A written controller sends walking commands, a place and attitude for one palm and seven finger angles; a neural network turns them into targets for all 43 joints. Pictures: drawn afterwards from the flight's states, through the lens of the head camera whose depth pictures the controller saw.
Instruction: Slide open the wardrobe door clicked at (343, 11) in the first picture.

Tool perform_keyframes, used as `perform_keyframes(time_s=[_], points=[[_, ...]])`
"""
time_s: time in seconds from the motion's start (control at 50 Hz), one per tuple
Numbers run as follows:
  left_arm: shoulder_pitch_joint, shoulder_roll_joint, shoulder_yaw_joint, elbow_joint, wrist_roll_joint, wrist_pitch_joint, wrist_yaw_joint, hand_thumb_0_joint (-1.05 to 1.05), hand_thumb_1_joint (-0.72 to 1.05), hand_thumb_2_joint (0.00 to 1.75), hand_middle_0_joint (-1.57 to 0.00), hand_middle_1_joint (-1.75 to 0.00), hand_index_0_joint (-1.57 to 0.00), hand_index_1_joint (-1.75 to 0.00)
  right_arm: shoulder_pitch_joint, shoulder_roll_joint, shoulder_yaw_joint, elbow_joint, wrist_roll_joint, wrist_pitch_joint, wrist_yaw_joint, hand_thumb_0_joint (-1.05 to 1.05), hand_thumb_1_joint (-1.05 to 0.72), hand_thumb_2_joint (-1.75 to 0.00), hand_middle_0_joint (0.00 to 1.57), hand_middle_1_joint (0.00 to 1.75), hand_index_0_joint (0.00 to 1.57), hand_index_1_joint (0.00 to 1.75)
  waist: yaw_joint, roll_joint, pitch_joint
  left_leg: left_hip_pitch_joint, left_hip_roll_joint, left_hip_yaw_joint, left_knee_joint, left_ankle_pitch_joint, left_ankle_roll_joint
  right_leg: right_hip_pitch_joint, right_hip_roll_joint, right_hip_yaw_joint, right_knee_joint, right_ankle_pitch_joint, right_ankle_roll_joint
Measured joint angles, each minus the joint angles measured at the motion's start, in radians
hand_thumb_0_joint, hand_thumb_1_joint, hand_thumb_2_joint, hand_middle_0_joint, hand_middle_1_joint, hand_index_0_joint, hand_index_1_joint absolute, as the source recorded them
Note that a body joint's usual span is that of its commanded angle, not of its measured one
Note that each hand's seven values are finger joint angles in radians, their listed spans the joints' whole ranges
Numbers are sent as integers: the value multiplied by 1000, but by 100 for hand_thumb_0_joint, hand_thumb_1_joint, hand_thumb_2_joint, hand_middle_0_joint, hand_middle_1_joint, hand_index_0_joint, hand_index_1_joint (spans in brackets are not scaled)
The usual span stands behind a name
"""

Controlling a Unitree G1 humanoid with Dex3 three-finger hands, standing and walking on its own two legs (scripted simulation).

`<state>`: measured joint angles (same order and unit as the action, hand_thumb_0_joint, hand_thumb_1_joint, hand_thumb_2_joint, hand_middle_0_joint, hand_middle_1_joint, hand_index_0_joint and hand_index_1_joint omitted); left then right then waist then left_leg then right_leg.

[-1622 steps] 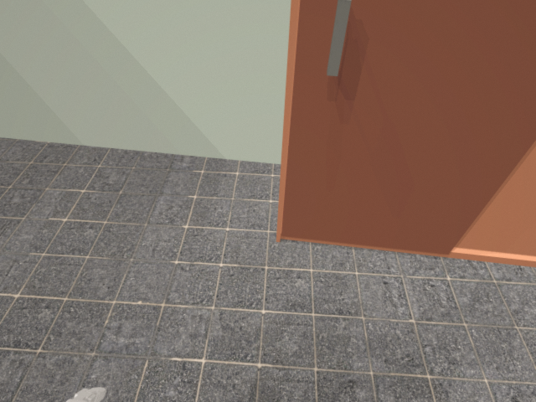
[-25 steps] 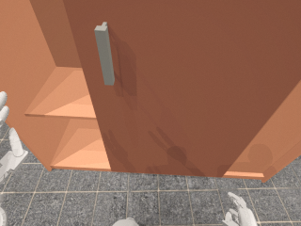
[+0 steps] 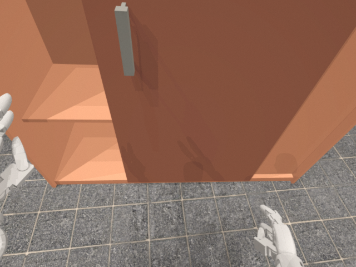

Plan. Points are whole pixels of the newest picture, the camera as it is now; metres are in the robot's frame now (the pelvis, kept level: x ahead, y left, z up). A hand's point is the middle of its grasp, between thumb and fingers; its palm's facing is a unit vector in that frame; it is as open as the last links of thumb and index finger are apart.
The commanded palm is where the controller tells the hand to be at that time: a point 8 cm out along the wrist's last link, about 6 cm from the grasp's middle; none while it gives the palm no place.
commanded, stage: stop stepping back and stand still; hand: left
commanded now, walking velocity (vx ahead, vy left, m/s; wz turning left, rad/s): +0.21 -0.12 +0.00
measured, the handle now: (126, 40) +0.62 +0.20 +0.18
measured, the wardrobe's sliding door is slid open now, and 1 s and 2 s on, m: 0.42 0.42 0.42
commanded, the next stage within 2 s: let the arm hang, fingers relaxed in 1.84 s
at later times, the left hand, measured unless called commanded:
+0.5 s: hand out of the picture +0.14 +0.31 +0.15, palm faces +0.50 -0.81 -0.31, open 7.4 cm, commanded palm +0.06 +0.35 +0.19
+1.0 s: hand out of the picture +0.18 +0.32 +0.14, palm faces +0.41 -0.81 -0.42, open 7.4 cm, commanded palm +0.11 +0.36 +0.19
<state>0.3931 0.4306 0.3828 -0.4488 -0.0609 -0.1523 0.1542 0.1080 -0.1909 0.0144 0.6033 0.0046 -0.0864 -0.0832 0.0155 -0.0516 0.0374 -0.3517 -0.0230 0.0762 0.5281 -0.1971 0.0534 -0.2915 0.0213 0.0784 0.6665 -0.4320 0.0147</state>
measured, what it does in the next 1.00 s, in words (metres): steps on the spot: left foot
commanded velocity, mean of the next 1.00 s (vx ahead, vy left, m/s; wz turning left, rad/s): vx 0.10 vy -0.04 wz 0.00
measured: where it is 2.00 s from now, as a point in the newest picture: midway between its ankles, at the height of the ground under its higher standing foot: outside the picture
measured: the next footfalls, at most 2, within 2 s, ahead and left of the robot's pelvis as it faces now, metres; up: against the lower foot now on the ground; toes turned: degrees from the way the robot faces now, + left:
left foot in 0.46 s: -0.03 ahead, +0.17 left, +0.00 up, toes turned +5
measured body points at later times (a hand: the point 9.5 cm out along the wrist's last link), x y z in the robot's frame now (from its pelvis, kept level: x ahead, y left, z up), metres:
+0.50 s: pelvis -0.06 +0.04 +0.00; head -0.08 +0.06 +0.44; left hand +0.11 +0.35 +0.16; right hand +0.07 -0.22 -0.08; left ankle -0.07 +0.16 -0.73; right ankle -0.05 -0.09 -0.72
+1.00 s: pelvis -0.03 +0.05 +0.01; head +0.01 +0.07 +0.45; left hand +0.15 +0.36 +0.17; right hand +0.16 -0.18 -0.07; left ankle -0.07 +0.17 -0.73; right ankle -0.01 -0.05 -0.73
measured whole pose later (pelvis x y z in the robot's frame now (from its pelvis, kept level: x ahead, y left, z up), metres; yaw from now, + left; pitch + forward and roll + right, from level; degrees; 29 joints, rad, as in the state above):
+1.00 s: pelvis -0.03 +0.05 +0.01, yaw +2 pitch +1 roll -1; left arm 0.53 0.39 0.37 -0.50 -0.05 -0.13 0.16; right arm 0.17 -0.21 0.01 0.60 0.00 -0.12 -0.09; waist 0.01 -0.03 0.06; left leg -0.19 0.04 0.06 0.53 -0.34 0.00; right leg -0.26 0.00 -0.08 0.50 -0.25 -0.02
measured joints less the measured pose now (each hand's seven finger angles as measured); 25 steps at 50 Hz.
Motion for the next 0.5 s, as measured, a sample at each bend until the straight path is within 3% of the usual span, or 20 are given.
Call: perform_keyframes(time_s=[0.08,0.16,0.2,0.24,0.3,0.36,0.44,0.5], points=[[128,25,26,-60,-13,24,-13,1,89,90,-21,-30,-21,-31,29,21,0,-44,-14,-27,12,1,-90,-90,20,30,20,30,-36,-11,20,2,7,14,-65,79,3,-23,14,-35,26,-18,1],[231,41,40,-130,-10,8,-5,2,88,90,-21,-31,-21,-31,104,12,-3,-41,-21,-28,14,1,-90,-90,20,30,20,30,-40,7,-7,-26,11,-5,-66,50,-18,64,22,-99,-135,40,-39],[236,45,47,-135,-5,-1,0,2,88,90,-22,-31,-22,-31,124,-2,-11,-13,-26,-9,12,1,-90,-90,20,30,20,30,-31,26,-12,-76,14,-23,52,-99,-42,68,26,-115,-164,88,-71],[226,40,58,-122,-7,-15,8,1,88,90,-22,-31,-22,-31,142,-10,-16,35,-24,4,8,1,-90,-90,20,30,20,30,1,12,-30,-138,4,-28,282,-161,-61,64,12,-100,-184,149,-89],[174,-1,65,-42,-3,-30,22,1,88,90,-22,-31,-22,-31,174,-26,-20,87,-20,7,0,1,-90,-90,20,30,20,30,19,3,-69,-158,18,-25,454,-162,-65,66,-10,-86,-210,194,-74],[84,-49,43,83,6,-23,36,1,88,90,-21,-31,-21,-31,203,-43,-28,107,-9,-1,-11,1,-90,-90,20,30,20,30,3,15,-104,-93,54,-12,370,-176,-53,67,-32,-104,-210,187,-53],[19,-102,-11,127,12,6,41,1,89,90,-21,-30,-21,-31,206,-66,-36,105,-13,-25,-25,1,-90,-90,20,30,20,30,-23,31,-100,77,85,-3,108,-222,-24,45,-52,-129,-128,146,-28],[47,-85,-15,64,12,3,31,1,89,90,-21,-30,-21,-30,162,-45,-36,83,-21,-31,-26,1,-90,-90,20,30,20,30,-43,7,-57,94,75,3,87,-130,-46,-26,-53,-104,52,30,-22]])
